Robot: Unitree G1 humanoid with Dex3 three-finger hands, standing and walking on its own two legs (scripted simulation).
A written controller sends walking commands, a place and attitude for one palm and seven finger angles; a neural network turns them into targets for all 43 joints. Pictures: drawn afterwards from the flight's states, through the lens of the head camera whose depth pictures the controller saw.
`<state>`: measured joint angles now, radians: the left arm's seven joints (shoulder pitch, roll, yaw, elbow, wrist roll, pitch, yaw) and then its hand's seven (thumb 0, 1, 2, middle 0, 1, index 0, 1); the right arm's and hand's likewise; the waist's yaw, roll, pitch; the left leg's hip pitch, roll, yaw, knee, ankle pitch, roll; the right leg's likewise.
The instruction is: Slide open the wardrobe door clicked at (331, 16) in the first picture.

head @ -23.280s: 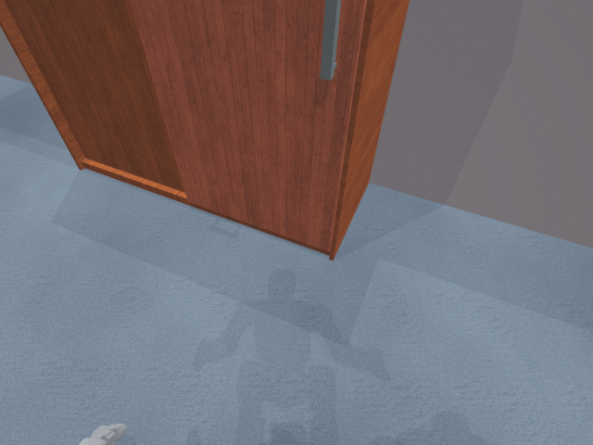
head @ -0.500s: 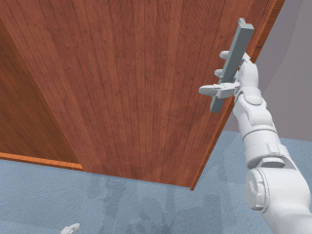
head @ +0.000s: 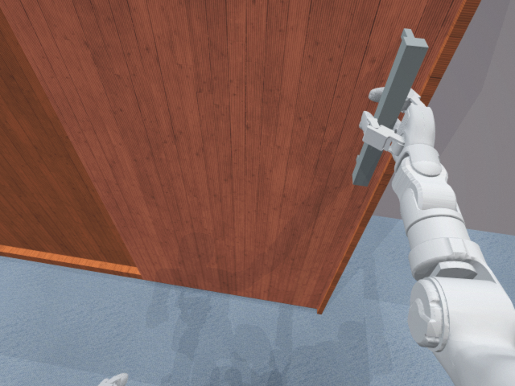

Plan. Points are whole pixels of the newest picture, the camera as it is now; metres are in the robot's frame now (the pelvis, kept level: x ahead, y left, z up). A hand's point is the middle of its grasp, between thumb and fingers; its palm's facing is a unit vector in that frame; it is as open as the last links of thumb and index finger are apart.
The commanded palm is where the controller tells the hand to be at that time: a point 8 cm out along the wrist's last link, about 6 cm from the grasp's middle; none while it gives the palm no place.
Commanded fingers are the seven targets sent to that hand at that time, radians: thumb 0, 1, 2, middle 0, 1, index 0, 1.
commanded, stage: grip the handle and tug to test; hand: right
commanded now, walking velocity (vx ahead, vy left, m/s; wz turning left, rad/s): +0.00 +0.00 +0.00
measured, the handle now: (380, 116) +0.52 -0.13 +0.18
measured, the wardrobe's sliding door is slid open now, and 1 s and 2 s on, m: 0.00 0.00 0.01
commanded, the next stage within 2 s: tug the door sideways, standing still in 0.78 s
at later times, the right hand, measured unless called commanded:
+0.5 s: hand (371, 129) +0.47 -0.10 +0.19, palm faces +0.07 +1.00 +0.00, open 6.0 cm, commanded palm +0.43 -0.15 +0.19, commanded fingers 0.00 -0.90 -0.90 0.45 1.40 0.45 1.40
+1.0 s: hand (372, 129) +0.47 -0.10 +0.19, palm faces +0.06 +1.00 +0.02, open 6.1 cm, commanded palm +0.45 -0.14 +0.19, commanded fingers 0.00 -0.90 -0.90 0.45 1.40 0.45 1.40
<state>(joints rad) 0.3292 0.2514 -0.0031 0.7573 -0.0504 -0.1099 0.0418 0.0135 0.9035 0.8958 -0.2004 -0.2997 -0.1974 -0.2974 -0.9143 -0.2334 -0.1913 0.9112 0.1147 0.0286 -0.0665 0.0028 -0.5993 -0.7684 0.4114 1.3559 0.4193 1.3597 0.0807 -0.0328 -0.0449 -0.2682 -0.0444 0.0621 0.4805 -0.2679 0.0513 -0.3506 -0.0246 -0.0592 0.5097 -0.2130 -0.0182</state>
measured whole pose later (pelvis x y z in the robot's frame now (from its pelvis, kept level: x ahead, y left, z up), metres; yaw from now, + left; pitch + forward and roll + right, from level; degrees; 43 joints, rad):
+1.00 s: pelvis +0.05 +0.01 +0.01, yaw +2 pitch +2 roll +0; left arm 0.23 0.25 0.00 0.67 -0.06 -0.02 0.06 0.01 0.90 0.90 -0.20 -0.30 -0.20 -0.30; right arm -0.58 -0.17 -0.17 0.36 0.14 0.30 -0.07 0.02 -0.68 -0.74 0.29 1.40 0.33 1.40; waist 0.03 -0.03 -0.07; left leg -0.12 -0.05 0.02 0.39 -0.29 0.05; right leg -0.20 -0.02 -0.07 0.43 -0.25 -0.01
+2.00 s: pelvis +0.00 -0.01 +0.00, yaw -1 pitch +3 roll +0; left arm 0.28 0.22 -0.01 0.81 -0.03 -0.15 0.05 0.01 0.90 0.90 -0.20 -0.30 -0.20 -0.30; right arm -0.94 -0.16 -0.06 0.87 0.12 0.01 -0.15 -0.01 -0.67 -0.77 0.34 1.40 0.26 1.40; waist 0.03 -0.03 -0.02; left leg -0.28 -0.03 0.05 0.54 -0.30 0.03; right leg -0.36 0.01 -0.02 0.55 -0.23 -0.02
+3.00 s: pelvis +0.12 +0.20 -0.01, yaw -13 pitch -2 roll +1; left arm 0.05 0.26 0.07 0.61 -0.07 -0.09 0.04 0.01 0.91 0.90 -0.20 -0.30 -0.19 -0.30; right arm -0.58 -0.15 0.01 0.03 0.08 0.04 -0.16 -0.05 -0.67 -0.80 0.45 1.40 0.15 1.33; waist -0.11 -0.07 0.25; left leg -0.41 0.05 0.04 0.89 -0.37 -0.02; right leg -0.27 -0.09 -0.10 0.65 -0.30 0.00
